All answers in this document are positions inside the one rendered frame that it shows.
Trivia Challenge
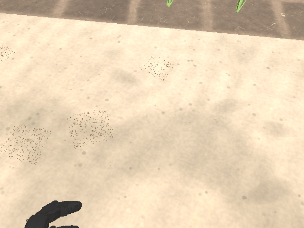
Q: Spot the robot left hand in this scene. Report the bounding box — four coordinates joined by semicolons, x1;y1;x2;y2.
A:
25;200;82;228

